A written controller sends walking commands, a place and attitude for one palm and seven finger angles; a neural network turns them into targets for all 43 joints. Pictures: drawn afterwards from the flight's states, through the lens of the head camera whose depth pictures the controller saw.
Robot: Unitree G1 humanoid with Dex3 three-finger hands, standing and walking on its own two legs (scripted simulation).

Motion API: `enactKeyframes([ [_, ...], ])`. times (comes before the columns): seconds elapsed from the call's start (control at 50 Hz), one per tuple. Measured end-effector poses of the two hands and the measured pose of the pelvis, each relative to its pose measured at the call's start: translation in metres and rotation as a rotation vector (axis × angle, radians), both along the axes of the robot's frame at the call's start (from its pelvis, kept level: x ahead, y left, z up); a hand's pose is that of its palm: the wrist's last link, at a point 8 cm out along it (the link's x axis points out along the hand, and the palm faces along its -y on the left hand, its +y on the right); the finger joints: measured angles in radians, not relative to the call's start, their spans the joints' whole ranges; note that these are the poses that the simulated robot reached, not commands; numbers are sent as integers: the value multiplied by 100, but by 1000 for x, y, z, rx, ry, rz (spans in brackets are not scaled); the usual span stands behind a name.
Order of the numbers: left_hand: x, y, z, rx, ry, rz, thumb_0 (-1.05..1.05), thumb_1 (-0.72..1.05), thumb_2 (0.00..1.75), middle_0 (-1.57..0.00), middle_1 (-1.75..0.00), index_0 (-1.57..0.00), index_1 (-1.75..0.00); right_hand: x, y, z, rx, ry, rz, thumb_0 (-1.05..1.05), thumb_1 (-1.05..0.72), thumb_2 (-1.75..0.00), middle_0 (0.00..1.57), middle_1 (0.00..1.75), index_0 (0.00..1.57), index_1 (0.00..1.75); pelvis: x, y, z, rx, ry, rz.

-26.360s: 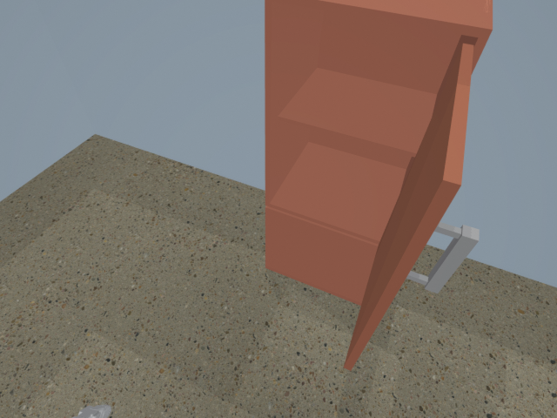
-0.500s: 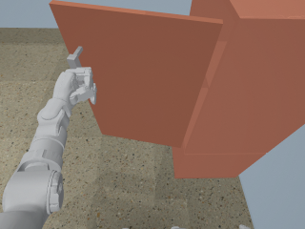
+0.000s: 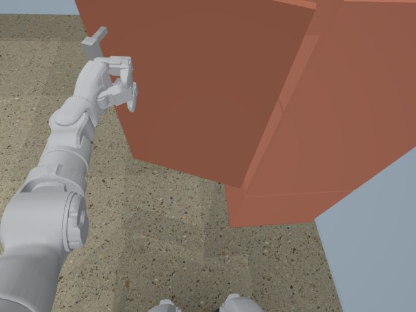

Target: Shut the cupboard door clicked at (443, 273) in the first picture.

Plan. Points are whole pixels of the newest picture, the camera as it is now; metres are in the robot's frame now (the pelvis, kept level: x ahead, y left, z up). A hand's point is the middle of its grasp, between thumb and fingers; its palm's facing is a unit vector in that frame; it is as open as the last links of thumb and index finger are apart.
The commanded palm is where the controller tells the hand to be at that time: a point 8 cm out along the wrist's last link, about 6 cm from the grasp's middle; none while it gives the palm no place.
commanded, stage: push the door shut along its arc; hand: left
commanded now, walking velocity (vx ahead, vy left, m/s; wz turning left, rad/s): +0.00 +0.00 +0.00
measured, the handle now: (106, 66) +0.57 +0.16 +0.11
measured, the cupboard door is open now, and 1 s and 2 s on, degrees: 69 57 57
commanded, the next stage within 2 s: pull the fist back off the door in 0.58 s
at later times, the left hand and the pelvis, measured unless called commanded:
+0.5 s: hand (153, 72) +0.54 +0.07 +0.12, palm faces -0.40 -0.92 +0.01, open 3.1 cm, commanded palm +0.56 +0.10 +0.12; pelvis +0.01 -0.01 -0.01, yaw -1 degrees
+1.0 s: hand (171, 73) +0.56 +0.03 +0.10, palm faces +0.04 -1.00 -0.06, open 3.1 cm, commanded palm +0.53 +0.08 +0.12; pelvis +0.01 -0.03 -0.01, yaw -1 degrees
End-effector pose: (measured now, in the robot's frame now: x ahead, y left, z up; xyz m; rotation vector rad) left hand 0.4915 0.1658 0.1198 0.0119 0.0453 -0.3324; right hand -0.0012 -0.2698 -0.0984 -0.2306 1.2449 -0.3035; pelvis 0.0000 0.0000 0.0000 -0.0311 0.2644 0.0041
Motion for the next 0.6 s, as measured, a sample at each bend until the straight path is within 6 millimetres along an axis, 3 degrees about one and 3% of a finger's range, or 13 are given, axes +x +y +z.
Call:
enactKeyframes([
  [0.38, 44, -37, 2, -10, 26, -75, 2, 90, 91, -130, -150, -130, -150, -32, 0, -4, -1, 95, -80, 1, -91, -90, 20, 30, 21, 30, 7, -5, -7, -3, 61, -23],
  [0.6, 58, -49, 3, 0, 37, -91, 1, 94, 96, -130, -150, -130, -150, -37, -12, -8, -14, 146, -69, 0, -91, -90, 20, 30, 21, 30, 8, -16, -12, -2, 91, -11],
])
